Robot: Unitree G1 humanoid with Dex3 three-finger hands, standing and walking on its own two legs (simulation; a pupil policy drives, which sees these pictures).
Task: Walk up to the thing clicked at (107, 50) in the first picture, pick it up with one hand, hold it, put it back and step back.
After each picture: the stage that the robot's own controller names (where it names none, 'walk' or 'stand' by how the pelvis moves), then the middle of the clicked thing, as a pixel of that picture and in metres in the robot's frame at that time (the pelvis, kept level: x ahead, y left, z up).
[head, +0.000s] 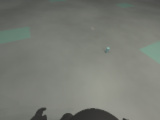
stand; (107, 50) +1.53 -0.49 -0.72
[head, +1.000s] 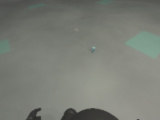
walk; (93, 49) +1.47 -0.05 -0.70
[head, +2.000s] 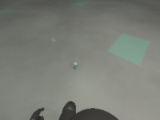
walk; (75, 65) +0.96 +0.25 -0.72
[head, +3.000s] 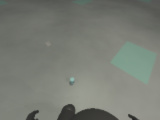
walk; (72, 80) +0.59 +0.19 -0.69
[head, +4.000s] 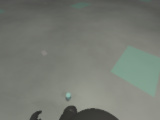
stand; (68, 96) +0.38 +0.23 -0.70
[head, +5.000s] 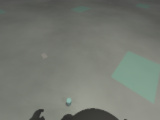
stand; (69, 101) +0.34 +0.19 -0.72
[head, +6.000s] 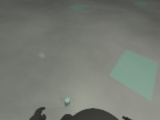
stand; (67, 101) +0.33 +0.20 -0.73
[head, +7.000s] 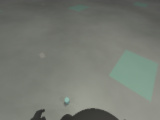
stand; (67, 100) +0.34 +0.21 -0.73
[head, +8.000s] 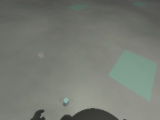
stand; (66, 101) +0.33 +0.22 -0.73
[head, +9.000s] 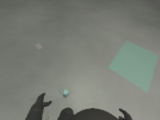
go down; (66, 92) +0.35 +0.22 -0.71
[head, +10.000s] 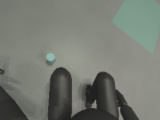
go down; (51, 58) +0.41 +0.27 -0.28
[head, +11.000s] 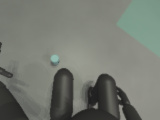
close in; (55, 60) +0.41 +0.27 -0.29
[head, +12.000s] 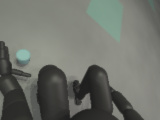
close in; (23, 57) +0.39 +0.30 -0.21
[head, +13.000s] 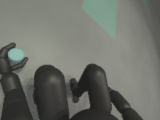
close; (17, 56) +0.38 +0.31 -0.22
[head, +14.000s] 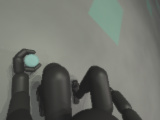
lift; (31, 61) +0.34 +0.27 -0.20
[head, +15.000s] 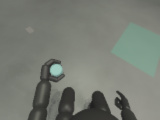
lift; (57, 72) +0.32 +0.19 +0.01
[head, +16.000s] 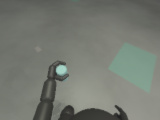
hold; (62, 73) +0.33 +0.17 +0.02
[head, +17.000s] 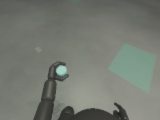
hold; (62, 74) +0.33 +0.17 +0.01
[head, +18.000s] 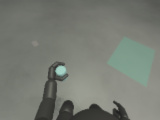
crouch; (62, 73) +0.34 +0.17 -0.03
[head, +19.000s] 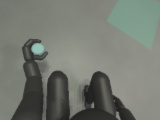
lower; (40, 52) +0.44 +0.28 -0.10
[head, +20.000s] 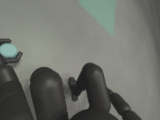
lower; (10, 53) +0.41 +0.31 -0.22
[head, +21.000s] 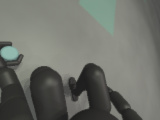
lower; (11, 55) +0.39 +0.31 -0.22
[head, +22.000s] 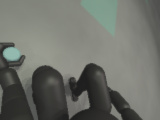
lower; (13, 56) +0.38 +0.31 -0.22
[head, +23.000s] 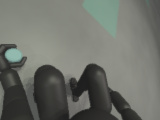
lower; (15, 57) +0.37 +0.31 -0.22
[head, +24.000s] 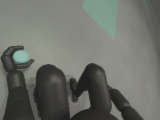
open; (21, 58) +0.37 +0.28 -0.22
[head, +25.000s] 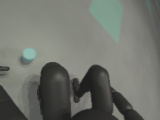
stand; (28, 55) +0.37 +0.28 -0.22
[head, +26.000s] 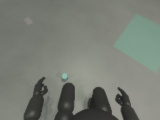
walk; (65, 77) +0.38 +0.22 -0.51
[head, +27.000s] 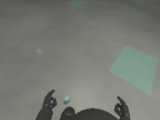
stand; (67, 99) +0.34 +0.19 -0.67
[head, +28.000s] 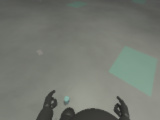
stand; (67, 99) +0.34 +0.20 -0.67
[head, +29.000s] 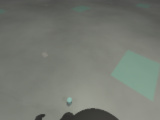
stand; (69, 100) +0.35 +0.19 -0.72
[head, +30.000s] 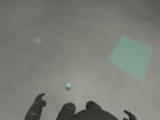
walk; (69, 86) +0.41 +0.16 -0.71
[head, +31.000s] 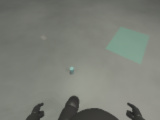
walk; (72, 70) +0.70 +0.26 -0.69
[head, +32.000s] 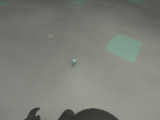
stand; (74, 62) +1.02 +0.21 -0.70
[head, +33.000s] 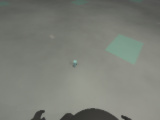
stand; (75, 63) +1.01 +0.21 -0.73
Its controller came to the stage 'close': yes
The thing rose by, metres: 0.72
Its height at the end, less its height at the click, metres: +0.00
